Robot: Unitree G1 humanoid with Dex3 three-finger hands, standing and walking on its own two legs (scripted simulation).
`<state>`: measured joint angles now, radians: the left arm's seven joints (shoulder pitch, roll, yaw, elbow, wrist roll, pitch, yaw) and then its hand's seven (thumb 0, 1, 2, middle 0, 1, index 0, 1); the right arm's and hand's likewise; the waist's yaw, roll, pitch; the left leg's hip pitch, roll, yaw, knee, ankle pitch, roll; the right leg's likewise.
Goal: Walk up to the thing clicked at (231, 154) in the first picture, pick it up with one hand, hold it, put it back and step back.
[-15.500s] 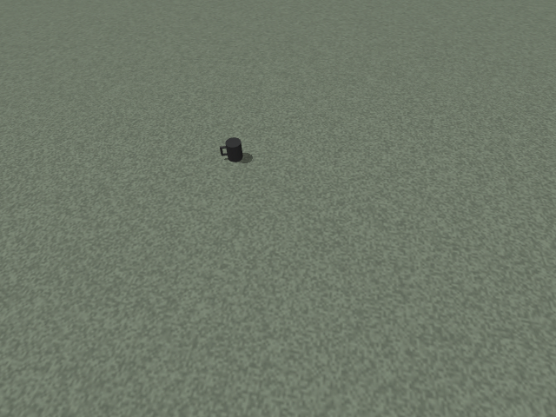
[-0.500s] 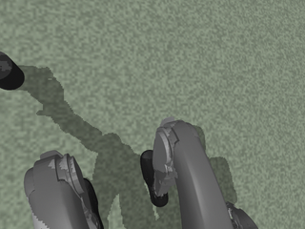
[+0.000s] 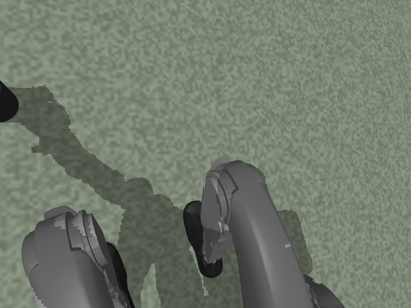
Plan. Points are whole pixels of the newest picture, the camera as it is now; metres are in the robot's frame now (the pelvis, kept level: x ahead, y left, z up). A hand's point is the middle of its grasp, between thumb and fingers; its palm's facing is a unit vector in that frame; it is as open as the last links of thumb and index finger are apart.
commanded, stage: rise first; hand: left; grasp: from above
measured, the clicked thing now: out of the picture +0.56 +0.32 -0.28
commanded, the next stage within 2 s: approach in 0.76 s
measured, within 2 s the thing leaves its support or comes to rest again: neither
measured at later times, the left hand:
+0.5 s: hand out of the picture +0.51 +0.33 -0.15, palm faces -0.46 -0.06 -0.89, open 13.7 cm
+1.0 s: hand out of the picture +0.51 +0.32 -0.16, palm faces -0.46 -0.06 -0.89, open 13.8 cm
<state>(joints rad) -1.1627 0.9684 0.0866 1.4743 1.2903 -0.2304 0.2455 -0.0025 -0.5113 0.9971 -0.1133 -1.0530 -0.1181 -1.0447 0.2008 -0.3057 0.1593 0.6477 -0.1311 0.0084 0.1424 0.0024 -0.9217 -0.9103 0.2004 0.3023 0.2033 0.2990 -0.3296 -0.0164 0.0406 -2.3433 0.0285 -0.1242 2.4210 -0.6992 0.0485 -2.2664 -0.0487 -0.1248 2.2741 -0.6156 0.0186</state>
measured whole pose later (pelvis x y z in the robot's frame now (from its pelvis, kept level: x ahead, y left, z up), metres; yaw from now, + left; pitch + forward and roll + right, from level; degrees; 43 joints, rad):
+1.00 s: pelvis +0.00 +0.00 +0.00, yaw +0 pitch +34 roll -11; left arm -1.17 0.95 0.04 1.47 1.29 -0.23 0.24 0.00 -0.50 1.01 -0.14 -1.00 -0.13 -1.00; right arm 0.21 -0.30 0.17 0.64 -0.13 0.01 0.14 0.00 -0.91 -0.90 0.20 0.30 0.20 0.30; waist -0.33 -0.02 0.03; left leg -2.35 0.02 -0.12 2.41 -0.68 0.05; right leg -2.26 -0.05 -0.12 2.26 -0.60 0.02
